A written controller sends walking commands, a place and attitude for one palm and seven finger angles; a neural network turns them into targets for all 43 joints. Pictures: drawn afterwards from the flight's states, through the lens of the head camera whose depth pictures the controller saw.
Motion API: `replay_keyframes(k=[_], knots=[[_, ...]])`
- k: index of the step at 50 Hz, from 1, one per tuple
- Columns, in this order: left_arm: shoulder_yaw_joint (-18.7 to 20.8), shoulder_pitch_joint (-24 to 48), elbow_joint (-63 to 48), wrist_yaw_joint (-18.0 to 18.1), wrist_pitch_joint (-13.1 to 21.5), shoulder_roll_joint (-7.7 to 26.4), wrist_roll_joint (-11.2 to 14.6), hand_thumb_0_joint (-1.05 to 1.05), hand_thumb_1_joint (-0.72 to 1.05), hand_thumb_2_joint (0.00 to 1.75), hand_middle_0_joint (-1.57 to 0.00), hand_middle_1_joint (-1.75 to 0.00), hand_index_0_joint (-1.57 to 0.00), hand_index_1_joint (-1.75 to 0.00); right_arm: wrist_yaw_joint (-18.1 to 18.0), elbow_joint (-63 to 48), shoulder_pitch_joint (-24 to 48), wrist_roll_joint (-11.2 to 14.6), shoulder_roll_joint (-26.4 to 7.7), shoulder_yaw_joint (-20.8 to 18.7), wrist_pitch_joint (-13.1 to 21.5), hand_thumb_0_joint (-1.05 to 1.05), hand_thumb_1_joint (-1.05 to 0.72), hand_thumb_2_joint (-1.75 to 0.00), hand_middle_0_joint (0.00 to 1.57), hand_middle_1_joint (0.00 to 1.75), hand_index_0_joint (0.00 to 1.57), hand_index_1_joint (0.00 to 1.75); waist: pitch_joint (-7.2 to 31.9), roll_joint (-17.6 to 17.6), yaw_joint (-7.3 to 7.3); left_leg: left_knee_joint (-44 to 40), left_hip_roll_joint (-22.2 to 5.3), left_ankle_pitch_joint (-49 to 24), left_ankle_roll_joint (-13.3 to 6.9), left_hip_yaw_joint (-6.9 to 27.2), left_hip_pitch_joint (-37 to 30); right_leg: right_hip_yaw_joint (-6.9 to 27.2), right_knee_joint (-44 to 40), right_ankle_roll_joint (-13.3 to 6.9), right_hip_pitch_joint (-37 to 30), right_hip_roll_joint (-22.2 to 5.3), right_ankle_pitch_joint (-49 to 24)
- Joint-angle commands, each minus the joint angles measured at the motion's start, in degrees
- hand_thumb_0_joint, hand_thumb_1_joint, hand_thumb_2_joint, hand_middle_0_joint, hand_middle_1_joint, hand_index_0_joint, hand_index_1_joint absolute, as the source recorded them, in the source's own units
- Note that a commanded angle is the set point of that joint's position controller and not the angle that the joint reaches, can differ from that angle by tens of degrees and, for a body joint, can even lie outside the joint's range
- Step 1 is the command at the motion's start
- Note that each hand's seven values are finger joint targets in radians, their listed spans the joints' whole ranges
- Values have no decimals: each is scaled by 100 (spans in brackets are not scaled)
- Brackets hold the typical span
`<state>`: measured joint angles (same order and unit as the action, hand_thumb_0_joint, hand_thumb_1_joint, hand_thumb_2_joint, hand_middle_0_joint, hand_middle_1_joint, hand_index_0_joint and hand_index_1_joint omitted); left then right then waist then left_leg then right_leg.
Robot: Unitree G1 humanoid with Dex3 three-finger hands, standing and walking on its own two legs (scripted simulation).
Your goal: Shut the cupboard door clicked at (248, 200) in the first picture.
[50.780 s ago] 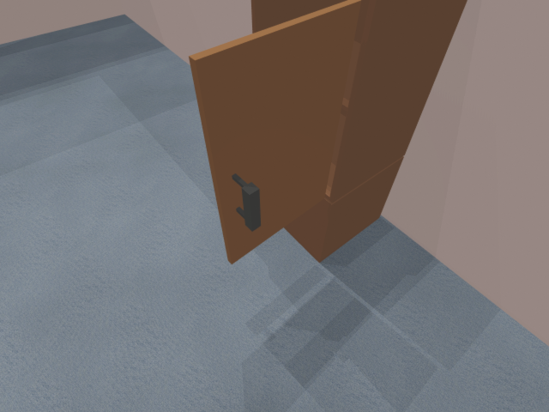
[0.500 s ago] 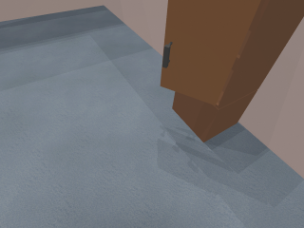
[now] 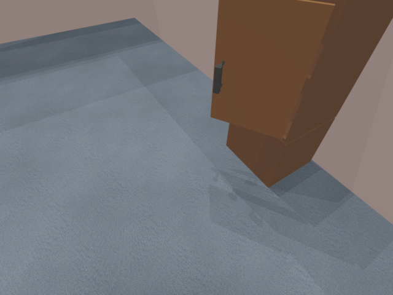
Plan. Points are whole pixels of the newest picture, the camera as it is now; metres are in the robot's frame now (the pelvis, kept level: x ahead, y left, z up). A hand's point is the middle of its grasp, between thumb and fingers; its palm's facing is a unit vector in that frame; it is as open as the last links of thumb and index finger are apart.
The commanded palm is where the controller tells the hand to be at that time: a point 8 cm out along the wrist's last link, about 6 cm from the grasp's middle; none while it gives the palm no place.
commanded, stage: let the arm hang, fingers relaxed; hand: left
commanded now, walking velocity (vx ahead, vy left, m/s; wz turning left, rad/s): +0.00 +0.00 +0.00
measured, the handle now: (219, 77) +0.99 -0.05 -0.08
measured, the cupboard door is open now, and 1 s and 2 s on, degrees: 32 32 32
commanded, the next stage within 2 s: look to check the result in 0.30 s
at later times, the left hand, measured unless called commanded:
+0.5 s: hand out of the picture +0.00 +0.18 -0.17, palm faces +0.01 -0.98 -0.21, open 7.4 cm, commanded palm none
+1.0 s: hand out of the picture +0.07 +0.20 -0.17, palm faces +0.00 -0.96 -0.26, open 7.4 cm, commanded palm none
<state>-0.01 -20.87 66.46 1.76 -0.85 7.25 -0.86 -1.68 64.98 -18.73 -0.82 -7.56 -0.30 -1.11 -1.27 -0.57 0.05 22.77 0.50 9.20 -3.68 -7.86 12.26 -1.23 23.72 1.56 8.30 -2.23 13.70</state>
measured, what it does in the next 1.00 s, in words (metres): stands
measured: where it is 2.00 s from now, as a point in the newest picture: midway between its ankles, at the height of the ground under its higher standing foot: outside the picture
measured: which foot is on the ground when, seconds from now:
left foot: down 0.00-1.00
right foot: down 0.00-1.00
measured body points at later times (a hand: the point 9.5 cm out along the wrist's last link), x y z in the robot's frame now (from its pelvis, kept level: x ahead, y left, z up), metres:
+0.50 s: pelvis +0.01 +0.00 +0.00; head +0.02 +0.00 +0.45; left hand +0.00 +0.23 -0.16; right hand +0.00 -0.24 -0.16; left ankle +0.04 +0.08 -0.74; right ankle -0.01 -0.14 -0.74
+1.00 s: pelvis +0.03 -0.01 +0.00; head +0.04 -0.01 +0.45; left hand +0.07 +0.25 -0.14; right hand +0.08 -0.28 -0.14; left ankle +0.04 +0.08 -0.74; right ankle -0.01 -0.14 -0.74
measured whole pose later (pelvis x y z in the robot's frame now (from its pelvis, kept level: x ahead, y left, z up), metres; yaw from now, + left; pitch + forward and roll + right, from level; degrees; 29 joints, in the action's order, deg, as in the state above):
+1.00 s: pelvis +0.03 -0.01 +0.00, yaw +0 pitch -1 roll +0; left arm 0.5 -10.1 65.2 0.7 0.2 14.1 -0.7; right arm -1.0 64.4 -9.0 -0.8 -15.3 -0.5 0.0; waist -2.4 -0.2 0.3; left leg 19.3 0.3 9.8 -2.4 -7.1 8.4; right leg -1.9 18.8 0.9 3.6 -1.7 13.8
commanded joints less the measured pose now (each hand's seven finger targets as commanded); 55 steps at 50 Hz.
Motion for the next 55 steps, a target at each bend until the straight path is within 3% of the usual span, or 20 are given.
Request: replay_keyframes(k=[1, 17, 25, 31, 47, 48, 50, 52, 54, 55], knots=[[91, -459, -126, 54, 84, 543, -34, 0, 90, 90, -20, -30, -20, -30, -27, -156, -353, 14, -639, -147, 91, 0, -90, -90, 20, 30, 20, 30, -588, 77, 17, -863, -740, 1207, 81, 1082, 109, 353, -487, -295, 700, -211, 272], [157, -55, -247, 29, 142, 764, -25, 0, 90, 90, -20, -30, -20, -30, -23, -223, -90, 8, -854, -189, 164, 0, -90, -90, 20, 30, 20, 30, -472, 57, 52, -768, -738, 624, 106, 966, -197, 410, -552, -317, 612, -290, -68], [185, 214, -281, 1, 153, 1044, -21, 0, 90, 90, -20, -30, -20, -30, -14, -227, 131, 14, -1121, -212, 189, 0, -90, -90, 20, 30, 20, 30, -329, 77, 49, -780, -777, 425, 99, 996, -319, 444, -591, -327, 444, -313, -179], [195, 380, -296, -12, 177, 1255, -10, 0, 90, 90, -20, -30, -20, -30, 1, -248, 326, 32, -1312, -211, 205, 0, -90, -90, 20, 30, 20, 30, -132, 118, 37, -653, -782, -119, 98, 960, -509, 453, -657, -337, 289, -363, -376], [213, 925, -330, -48, 206, 1638, -6, 0, 90, 90, -20, -30, -20, -30, 32, -281, 909, 20, -1657, -191, 223, 0, -90, -90, 20, 30, 20, 30, -45, 58, 41, -687, -828, -690, 159, 971, -722, 445, -846, -306, 43, -474, -748], [211, 952, -332, -51, 205, 1648, -3, 0, 90, 90, -20, -30, -20, -30, 32, -272, 916, 17, -1676, -184, 223, 0, -90, -90, 20, 30, 20, 30, -18, 42, 46, -705, -822, -683, 165, 991, -715, 455, -850, -307, 0, -463, -735], [158, 833, -286, -36, 168, 1365, 16, 0, 90, 90, -20, -30, -20, -30, 54, -236, 824, -2, -1373, -107, 181, 0, -90, -90, 20, 30, 20, 30, 58, 11, 52, -590, -737, -618, 214, 983, -642, 313, -761, -233, -102, -500, -609], [176, 651, -281, -25, 102, 1274, 2, 0, 90, 90, -20, -30, -20, -30, 82, -250, 687, -25, -1179, -83, 116, 0, -90, -90, 20, 30, 20, 30, -34, 36, 32, -368, -617, -104, 232, 947, -358, 178, -568, -236, -117, -540, -38], [254, 541, -350, -51, 66, 1386, -17, 0, 90, 90, -20, -30, -20, -30, 107, -389, 756, -43, -1158, -109, 78, 0, -90, -90, 20, 30, 20, 30, -277, 241, -38, -50, -437, 490, 240, 840, 204, 307, -642, -347, -131, -720, 639], [309, 474, -384, -55, 61, 1474, -32, 0, 90, 90, -20, -30, -20, -30, 123, -479, 780, -46, -1093, -116, 69, 0, -90, -90, 20, 30, 20, 30, -361, 592, -88, 346, -278, 628, 274, 675, 638, 475, -775, -483, -329, -932, 851]])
